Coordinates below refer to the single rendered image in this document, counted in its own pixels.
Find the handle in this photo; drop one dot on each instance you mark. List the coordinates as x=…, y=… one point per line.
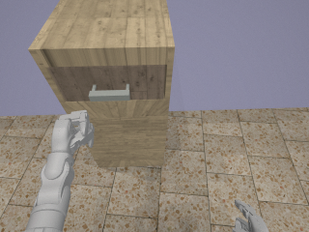
x=109, y=95

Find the robot left forearm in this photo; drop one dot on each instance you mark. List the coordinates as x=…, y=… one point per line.
x=52, y=202

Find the cabinet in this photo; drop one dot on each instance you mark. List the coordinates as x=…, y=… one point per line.
x=94, y=33

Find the left robot hand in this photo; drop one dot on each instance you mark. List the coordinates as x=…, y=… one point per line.
x=68, y=138

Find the right robot hand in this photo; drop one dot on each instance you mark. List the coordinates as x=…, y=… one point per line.
x=255, y=223

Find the drawer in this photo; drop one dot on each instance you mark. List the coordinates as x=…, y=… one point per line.
x=146, y=82

